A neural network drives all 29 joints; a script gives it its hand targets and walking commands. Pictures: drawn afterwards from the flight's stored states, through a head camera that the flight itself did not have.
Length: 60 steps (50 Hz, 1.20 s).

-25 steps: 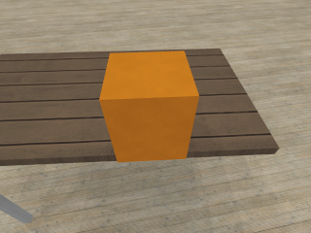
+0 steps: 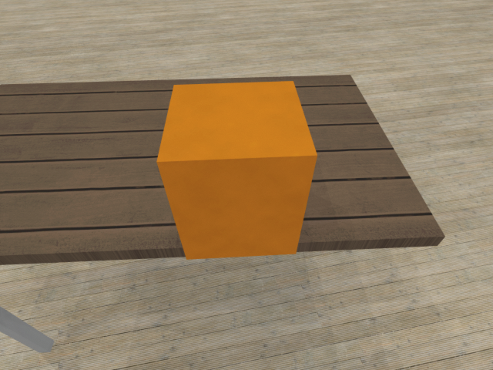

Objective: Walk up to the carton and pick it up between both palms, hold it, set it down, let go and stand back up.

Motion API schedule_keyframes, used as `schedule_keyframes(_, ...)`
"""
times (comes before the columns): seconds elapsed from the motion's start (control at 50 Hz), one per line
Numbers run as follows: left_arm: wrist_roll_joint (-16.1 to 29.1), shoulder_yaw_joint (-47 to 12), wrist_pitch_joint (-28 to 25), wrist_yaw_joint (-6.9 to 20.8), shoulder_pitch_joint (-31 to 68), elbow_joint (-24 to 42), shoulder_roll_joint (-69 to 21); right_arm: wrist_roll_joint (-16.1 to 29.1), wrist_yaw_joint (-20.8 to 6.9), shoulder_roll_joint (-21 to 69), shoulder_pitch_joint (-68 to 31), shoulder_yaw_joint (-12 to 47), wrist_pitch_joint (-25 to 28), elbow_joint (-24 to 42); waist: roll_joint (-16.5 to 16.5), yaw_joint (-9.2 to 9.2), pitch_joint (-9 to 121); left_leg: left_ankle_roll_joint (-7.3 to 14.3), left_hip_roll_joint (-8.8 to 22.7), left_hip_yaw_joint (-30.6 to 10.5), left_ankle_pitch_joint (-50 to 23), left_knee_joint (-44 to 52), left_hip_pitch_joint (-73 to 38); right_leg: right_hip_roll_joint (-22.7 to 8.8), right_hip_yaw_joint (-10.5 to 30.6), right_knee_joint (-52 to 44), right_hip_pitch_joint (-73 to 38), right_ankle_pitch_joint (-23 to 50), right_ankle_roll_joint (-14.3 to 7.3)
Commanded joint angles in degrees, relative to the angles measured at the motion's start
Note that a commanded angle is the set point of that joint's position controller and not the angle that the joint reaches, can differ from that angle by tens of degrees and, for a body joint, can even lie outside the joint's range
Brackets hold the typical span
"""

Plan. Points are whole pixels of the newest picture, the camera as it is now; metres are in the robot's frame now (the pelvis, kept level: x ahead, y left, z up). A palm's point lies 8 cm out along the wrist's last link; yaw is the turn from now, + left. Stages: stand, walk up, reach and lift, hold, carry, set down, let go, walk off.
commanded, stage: walk up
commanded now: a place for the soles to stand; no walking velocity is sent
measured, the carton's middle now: (237, 173) +0.45 +0.04 +0.09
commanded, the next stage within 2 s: reach and lift in 1.74 s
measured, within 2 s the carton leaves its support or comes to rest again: neither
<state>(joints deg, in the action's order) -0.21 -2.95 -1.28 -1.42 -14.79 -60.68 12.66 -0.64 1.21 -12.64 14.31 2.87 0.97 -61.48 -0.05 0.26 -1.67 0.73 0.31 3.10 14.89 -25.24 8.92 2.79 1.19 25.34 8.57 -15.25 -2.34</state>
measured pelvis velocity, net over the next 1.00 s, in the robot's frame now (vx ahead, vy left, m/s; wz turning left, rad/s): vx -0.03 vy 0.02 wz -0.08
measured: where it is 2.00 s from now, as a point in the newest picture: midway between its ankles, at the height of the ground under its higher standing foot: outside the picture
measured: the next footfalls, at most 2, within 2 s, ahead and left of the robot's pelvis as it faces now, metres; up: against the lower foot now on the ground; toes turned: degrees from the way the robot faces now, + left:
none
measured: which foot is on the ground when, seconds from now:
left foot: down 0.00-1.00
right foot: down 0.00-1.00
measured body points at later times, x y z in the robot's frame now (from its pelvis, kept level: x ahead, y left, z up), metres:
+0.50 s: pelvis -0.03 +0.01 +0.00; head -0.03 +0.00 +0.45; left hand +0.00 +0.26 -0.15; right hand -0.01 -0.24 -0.16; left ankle -0.01 +0.11 -0.74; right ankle -0.02 -0.09 -0.74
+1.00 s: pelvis -0.03 +0.02 +0.00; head -0.02 +0.01 +0.45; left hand -0.01 +0.26 -0.15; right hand -0.05 -0.23 -0.16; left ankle -0.01 +0.11 -0.74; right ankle -0.02 -0.10 -0.74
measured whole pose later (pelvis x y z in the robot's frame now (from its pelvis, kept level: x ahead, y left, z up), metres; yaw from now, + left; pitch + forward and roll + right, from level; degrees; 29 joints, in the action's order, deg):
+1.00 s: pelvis -0.03 +0.02 +0.00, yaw -4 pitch -1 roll +1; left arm 0.2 -3.1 -0.9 -2.2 -16.2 -62.2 12.3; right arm -0.1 1.6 -13.0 14.5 2.1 -0.6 -64.1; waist -0.3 0.2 -2.0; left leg 2.3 -0.2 7.6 13.3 -26.7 12.5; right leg 2.4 5.9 29.5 15.0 -13.4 -0.5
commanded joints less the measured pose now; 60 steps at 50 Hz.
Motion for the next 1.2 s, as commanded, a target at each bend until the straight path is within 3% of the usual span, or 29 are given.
schedule_keyframes(0.0, 0.6, 1.1, -0.6, -0.6, -1.4, 0.9, 7.2, 0.6, 0.5, -7.1, 0.3, -1.2, 0.1, 0.6, -1.4, -0.25, -3.1, 2.2, 6.4, -5.1, -14.9, 3.3, 0.1, -8.0, 7.8, -4.8, 3.9, 19.4, -0.8)
schedule_keyframes(0.08, 0.5, 1.2, -0.7, -0.8, -2.2, 0.5, 7.3, 0.6, 0.8, -6.7, 0.9, -1.2, -0.1, 0.0, -0.2, -0.33, 0.7, 2.2, 6.9, -4.6, -17.6, 2.1, -2.0, -8.4, 7.5, -3.3, 1.8, 24.3, -0.8)
schedule_keyframes(0.44, 0.6, 1.1, 0.1, -0.7, -1.6, -0.7, 7.1, 0.6, 0.6, -7.0, -0.3, -1.4, -1.1, -1.9, 0.1, -0.26, -3.5, 2.4, 6.7, -4.8, 2.0, 6.3, 1.3, -6.6, 9.8, -6.5, 8.6, 0.6, -0.9)
schedule_keyframes(0.68, 0.5, 1.0, 0.1, -0.8, -3.2, -0.8, 6.8, 0.6, 0.5, -7.4, 1.4, -1.7, -1.3, -1.7, 0.2, -0.14, -3.3, 2.7, 7.1, -5.6, 8.8, 7.4, 3.1, -5.4, 10.5, -4.7, 11.2, -4.2, -0.8)
schedule_keyframes(0.84, 0.5, 1.0, -0.1, -0.9, -3.9, -0.3, 6.5, 0.6, 0.6, -7.5, 2.6, -1.9, -1.3, -1.3, 0.7, 0.11, -2.4, 2.5, 7.3, -5.1, 6.8, 6.3, 2.3, -5.4, 11.0, -3.7, 12.0, -2.2, -0.9)
schedule_keyframes(1.18, 0.4, 1.2, -0.5, -1.3, -3.7, 0.6, 6.3, 0.4, 0.5, -7.1, 1.9, -1.6, -1.0, -0.7, 0.7, -0.08, -0.1, 2.7, 7.9, -2.7, -5.2, 3.7, -1.4, -6.0, 11.7, -0.7, 10.2, 11.6, -0.8)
